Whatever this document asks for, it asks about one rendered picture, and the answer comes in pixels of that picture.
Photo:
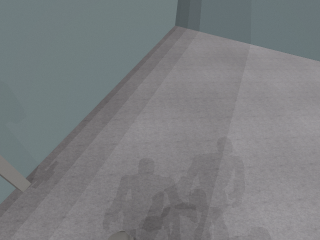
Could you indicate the panel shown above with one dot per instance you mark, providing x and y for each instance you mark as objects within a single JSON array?
[{"x": 11, "y": 175}]

